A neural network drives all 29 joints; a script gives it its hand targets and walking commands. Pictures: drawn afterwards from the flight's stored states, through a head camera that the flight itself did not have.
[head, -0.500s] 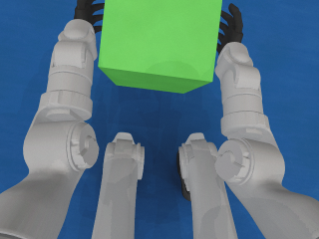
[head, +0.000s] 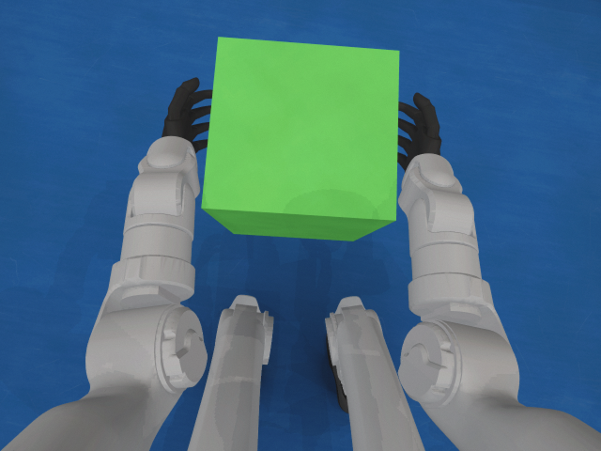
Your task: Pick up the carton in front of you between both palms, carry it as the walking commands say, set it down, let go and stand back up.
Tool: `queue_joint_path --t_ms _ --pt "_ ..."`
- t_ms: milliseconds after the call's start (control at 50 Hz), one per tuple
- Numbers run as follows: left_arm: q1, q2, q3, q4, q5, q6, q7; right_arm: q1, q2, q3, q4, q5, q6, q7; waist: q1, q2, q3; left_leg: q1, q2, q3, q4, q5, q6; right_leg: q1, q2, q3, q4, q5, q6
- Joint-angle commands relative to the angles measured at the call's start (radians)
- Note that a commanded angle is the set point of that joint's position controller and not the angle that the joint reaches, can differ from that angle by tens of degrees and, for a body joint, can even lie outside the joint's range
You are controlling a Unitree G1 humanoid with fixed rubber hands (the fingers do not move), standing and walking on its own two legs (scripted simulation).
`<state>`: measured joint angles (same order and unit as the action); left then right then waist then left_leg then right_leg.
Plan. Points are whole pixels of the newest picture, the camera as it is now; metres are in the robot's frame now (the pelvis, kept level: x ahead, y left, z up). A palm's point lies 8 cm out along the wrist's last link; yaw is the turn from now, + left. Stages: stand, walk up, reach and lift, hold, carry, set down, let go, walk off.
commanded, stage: reach and lift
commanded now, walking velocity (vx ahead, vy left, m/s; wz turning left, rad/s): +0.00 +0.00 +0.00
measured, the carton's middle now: (299, 160) +0.49 +0.01 -0.12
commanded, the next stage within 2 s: none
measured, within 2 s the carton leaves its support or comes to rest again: neither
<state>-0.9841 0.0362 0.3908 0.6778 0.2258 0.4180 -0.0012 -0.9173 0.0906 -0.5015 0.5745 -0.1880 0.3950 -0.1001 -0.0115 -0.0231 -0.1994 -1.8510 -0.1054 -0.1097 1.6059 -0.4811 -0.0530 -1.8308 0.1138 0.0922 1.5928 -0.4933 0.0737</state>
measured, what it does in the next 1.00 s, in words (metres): rises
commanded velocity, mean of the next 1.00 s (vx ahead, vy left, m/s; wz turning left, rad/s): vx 0.00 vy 0.00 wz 0.00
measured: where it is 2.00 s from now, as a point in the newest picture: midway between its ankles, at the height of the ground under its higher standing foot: (292, 382)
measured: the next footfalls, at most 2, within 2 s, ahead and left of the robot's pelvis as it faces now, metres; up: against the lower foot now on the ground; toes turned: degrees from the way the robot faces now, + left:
none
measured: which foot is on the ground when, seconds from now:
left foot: down 0.00-1.00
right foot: down 0.00-1.00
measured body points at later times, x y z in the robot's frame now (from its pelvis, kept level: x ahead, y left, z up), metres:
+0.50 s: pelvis +0.05 +0.00 +0.14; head +0.17 +0.01 +0.57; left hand +0.44 +0.16 +0.10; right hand +0.43 -0.15 +0.10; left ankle +0.10 +0.13 -0.51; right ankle +0.10 -0.14 -0.51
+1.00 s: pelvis +0.09 -0.01 +0.23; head +0.07 -0.01 +0.68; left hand +0.39 +0.15 +0.24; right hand +0.40 -0.15 +0.24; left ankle +0.10 +0.13 -0.51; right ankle +0.10 -0.14 -0.51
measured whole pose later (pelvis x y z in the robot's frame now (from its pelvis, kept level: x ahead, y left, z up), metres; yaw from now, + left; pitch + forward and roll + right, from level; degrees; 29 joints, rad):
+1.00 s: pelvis +0.09 -0.01 +0.23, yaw +1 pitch +2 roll +0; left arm -0.24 -0.15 0.24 0.39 0.24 0.55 0.03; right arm -0.25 0.15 -0.25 0.39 -0.23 0.53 -0.03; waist 0.00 0.00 -0.11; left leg -0.27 -0.04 -0.14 0.47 -0.23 -0.02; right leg -0.27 0.05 0.15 0.48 -0.24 0.01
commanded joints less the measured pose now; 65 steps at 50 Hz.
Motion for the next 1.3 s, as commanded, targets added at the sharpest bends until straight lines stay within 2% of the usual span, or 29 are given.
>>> queue_joint_path --t_ms 0,260,560,720,880,920,1000,1100,1180,1280 --pt "-0.56 -1.129 -0.531 0.013 -0.188 -0.035 -0.239 -0.659 1.051 0.62 0.061 0.179 -0.015 0.284 0.011 0.075 -0.978 0.697 -0.062 0.164 -0.225 0.271 0.016 0.548 0.075 -0.168 -0.199 0.234 -0.026" --pt "-0.32 -1.169 -0.525 0.026 -0.148 -0.075 -0.22 -0.4 1.068 0.625 0.097 0.134 -0.05 0.291 0.01 0.048 -0.758 0.927 -0.051 0.109 -0.47 0.251 0.028 0.784 0.059 -0.11 -0.449 0.217 -0.042" --pt "-0.026 -1.188 -0.614 -0.069 -0.143 -0.083 -0.215 -0.08 1.085 0.714 0.039 0.115 -0.054 0.301 0.015 0.033 -0.541 1.292 -0.02 0.052 -0.784 0.395 0.041 1.19 0.021 -0.039 -0.776 0.371 -0.054" --pt "0.137 -1.181 -0.669 -0.14 -0.157 -0.042 -0.217 0.089 1.072 0.768 -0.023 0.119 -0.009 0.31 0.014 0.027 -0.398 1.498 -0.002 0.03 -0.966 0.503 0.044 1.425 0.001 -0.014 -0.963 0.497 -0.054" --pt "0.245 -1.166 -0.738 -0.274 -0.192 0.064 -0.224 0.213 1.073 0.837 -0.13 0.154 0.095 0.325 0.015 0.02 -0.238 1.689 0.007 0.025 -1.133 0.55 0.038 1.63 -0.013 -0.007 -1.128 0.562 -0.055" --pt "0.264 -1.16 -0.739 -0.302 -0.197 0.097 -0.226 0.231 1.063 0.84 -0.156 0.157 0.127 0.328 0.017 0.019 -0.186 1.719 0.006 0.028 -1.169 0.533 0.038 1.664 -0.018 -0.007 -1.164 0.547 -0.054" --pt "0.285 -1.136 -0.686 -0.292 -0.178 0.149 -0.234 0.242 1.035 0.792 -0.157 0.139 0.178 0.335 0.02 0.013 -0.049 1.728 0.007 0.036 -1.22 0.429 0.039 1.666 -0.025 -0.012 -1.22 0.437 -0.057" --pt "0.198 -1.129 -0.62 -0.26 -0.148 0.162 -0.253 0.166 1.034 0.716 -0.118 0.109 0.193 0.349 0.012 0.01 0.031 1.694 0.013 0.047 -1.227 0.292 0.049 1.641 -0.031 -0.019 -1.228 0.302 -0.063" --pt "0.108 -1.164 -0.645 -0.277 -0.163 0.153 -0.262 0.079 1.066 0.739 -0.134 0.126 0.184 0.358 0.01 0.015 -0.037 1.712 0.016 0.05 -1.212 0.292 0.05 1.665 -0.03 -0.024 -1.209 0.309 -0.063" --pt "0.089 -1.169 -0.645 -0.275 -0.159 0.158 -0.26 0.047 1.064 0.746 -0.134 0.125 0.186 0.361 0.016 0.02 -0.066 1.726 0.018 0.051 -1.212 0.286 0.046 1.678 -0.028 -0.026 -1.206 0.3 -0.063"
